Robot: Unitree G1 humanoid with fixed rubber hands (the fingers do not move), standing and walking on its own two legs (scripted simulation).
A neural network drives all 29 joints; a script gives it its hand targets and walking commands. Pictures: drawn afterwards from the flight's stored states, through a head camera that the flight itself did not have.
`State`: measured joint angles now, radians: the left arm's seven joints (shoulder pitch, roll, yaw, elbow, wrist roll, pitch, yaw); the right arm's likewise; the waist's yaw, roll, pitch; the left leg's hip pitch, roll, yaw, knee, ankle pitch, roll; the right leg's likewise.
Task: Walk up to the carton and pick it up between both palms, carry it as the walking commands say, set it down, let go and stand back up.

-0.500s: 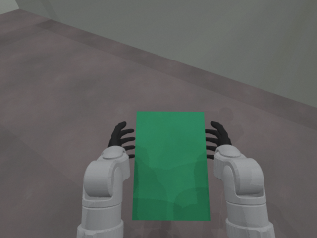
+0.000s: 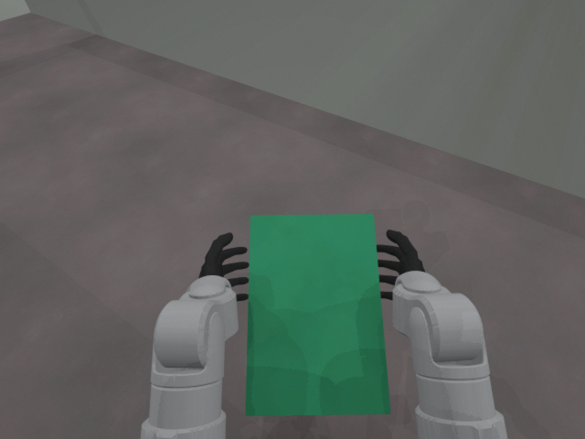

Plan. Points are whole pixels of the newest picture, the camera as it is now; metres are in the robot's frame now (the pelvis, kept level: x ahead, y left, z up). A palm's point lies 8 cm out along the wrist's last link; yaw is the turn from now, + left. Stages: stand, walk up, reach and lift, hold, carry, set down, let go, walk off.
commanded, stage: carry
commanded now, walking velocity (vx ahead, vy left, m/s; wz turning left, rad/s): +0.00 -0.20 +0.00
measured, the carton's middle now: (310, 310) +0.31 +0.01 -0.01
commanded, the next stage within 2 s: none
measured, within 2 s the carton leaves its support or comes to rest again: neither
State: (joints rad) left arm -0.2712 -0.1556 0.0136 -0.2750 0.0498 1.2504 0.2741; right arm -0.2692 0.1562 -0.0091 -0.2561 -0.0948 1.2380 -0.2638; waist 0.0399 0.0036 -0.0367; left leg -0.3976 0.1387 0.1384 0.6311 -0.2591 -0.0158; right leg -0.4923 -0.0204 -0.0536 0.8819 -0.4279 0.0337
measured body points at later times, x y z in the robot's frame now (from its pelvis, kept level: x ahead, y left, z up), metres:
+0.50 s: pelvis -0.09 -0.11 +0.00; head -0.09 -0.10 +0.45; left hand +0.20 +0.03 +0.08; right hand +0.21 -0.22 +0.09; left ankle -0.08 +0.01 -0.73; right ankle -0.05 -0.21 -0.67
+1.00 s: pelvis -0.18 -0.27 -0.02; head -0.17 -0.25 +0.43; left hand +0.12 -0.13 +0.07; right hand +0.13 -0.38 +0.09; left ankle -0.18 -0.17 -0.73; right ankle -0.10 -0.33 -0.72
